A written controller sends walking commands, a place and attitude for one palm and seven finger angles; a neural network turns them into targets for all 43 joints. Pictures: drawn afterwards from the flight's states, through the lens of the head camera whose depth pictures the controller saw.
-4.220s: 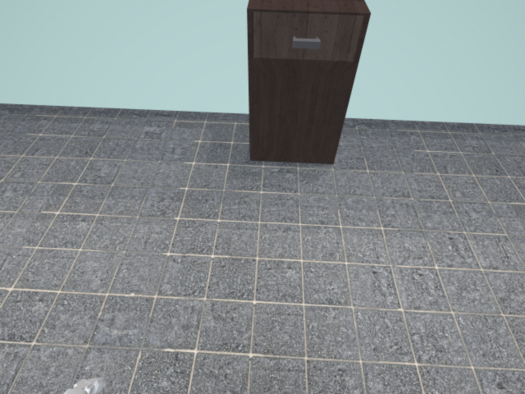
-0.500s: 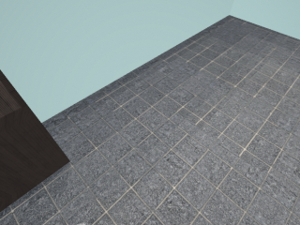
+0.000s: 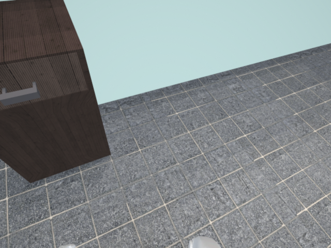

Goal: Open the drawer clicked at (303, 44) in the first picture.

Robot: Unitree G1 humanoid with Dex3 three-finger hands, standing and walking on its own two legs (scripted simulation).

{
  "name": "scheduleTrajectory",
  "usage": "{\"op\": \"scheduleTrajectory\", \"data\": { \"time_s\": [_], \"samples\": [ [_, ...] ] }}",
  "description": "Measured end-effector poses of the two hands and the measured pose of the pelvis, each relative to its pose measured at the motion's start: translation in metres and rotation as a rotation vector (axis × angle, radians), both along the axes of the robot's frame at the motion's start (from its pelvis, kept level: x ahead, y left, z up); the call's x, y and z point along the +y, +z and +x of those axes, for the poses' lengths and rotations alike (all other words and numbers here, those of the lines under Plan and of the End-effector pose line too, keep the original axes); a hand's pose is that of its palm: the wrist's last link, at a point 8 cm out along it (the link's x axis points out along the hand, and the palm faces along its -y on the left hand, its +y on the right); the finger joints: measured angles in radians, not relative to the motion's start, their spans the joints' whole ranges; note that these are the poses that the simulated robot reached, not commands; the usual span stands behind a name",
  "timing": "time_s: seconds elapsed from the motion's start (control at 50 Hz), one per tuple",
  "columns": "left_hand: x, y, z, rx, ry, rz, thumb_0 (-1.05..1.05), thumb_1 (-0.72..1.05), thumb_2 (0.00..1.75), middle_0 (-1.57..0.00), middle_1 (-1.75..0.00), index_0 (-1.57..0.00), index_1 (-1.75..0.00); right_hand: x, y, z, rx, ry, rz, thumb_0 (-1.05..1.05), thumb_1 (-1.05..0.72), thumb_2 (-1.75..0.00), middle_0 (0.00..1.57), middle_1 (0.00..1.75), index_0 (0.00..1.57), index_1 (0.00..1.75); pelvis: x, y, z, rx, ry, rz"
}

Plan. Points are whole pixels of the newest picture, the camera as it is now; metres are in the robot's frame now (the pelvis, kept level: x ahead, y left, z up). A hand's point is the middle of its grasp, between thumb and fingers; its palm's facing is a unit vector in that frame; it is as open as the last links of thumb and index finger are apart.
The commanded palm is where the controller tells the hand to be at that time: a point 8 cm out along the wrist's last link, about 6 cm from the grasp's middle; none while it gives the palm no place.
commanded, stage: turn to face it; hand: left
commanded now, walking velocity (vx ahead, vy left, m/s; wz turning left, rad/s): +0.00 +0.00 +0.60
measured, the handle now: (20, 91) +0.58 +0.53 -0.07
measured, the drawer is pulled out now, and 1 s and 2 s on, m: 0.00 0.00 0.00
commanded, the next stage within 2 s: take the last steps up to it in 0.62 s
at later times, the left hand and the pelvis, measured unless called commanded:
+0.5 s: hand out of the picture +0.04 +0.15 -0.14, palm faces +0.31 -0.91 -0.28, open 7.4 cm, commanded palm none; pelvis +0.01 -0.06 +0.00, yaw +18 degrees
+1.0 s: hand out of the picture -0.06 +0.17 -0.16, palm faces +0.47 -0.86 -0.22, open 7.4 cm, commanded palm none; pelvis +0.01 -0.02 +0.01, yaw +26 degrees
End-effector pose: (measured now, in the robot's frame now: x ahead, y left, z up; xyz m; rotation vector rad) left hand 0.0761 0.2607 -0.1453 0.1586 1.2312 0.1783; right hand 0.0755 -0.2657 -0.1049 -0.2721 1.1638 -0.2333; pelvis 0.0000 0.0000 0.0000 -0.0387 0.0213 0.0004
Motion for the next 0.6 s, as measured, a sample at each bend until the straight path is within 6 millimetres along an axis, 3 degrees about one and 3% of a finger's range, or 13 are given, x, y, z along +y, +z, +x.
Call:
{"op": "scheduleTrajectory", "data": {
  "time_s": [0.16, 0.34, 0.48, 0.6],
  "samples": [
    [0.003, 0.016, -0.016, 0.0, 0.091, 0.044, 0.01, 0.91, 0.9, -0.2, -0.3, -0.2, -0.3, 0.007, -0.008, 0.022, 0.038, 0.087, 0.054, 0.0, -0.9, -0.9, 0.2, 0.3, 0.2, 0.3, -0.01, 0.005, 0.007, 0.005, 0.098, 0.009],
    [-0.035, 0.028, -0.021, -0.09, 0.163, 0.094, 0.01, 0.91, 0.9, -0.2, -0.3, -0.2, -0.3, -0.018, -0.04, 0.04, 0.083, 0.166, 0.123, 0.0, -0.9, -0.9, 0.2, 0.3, 0.21, 0.3, -0.048, -0.006, 0.009, 0.008, 0.215, 0.041],
    [-0.066, 0.037, -0.057, -0.068, 0.246, 0.088, 0.01, 0.9, 0.89, -0.21, -0.3, -0.2, -0.3, -0.03, -0.037, 0.069, 0.087, 0.254, 0.125, 0.01, -0.9, -0.9, 0.2, 0.3, 0.2, 0.3, -0.063, 0.001, 0.01, -0.018, 0.309, 0.06],
    [-0.077, 0.029, -0.097, -0.014, 0.326, 0.051, 0.01, 0.9, 0.89, -0.21, -0.3, -0.2, -0.3, -0.016, -0.03, 0.094, 0.09, 0.343, 0.105, 0.0, -0.91, -0.9, 0.2, 0.3, 0.2, 0.3, -0.061, 0.004, 0.008, -0.017, 0.37, 0.078]
  ]
}}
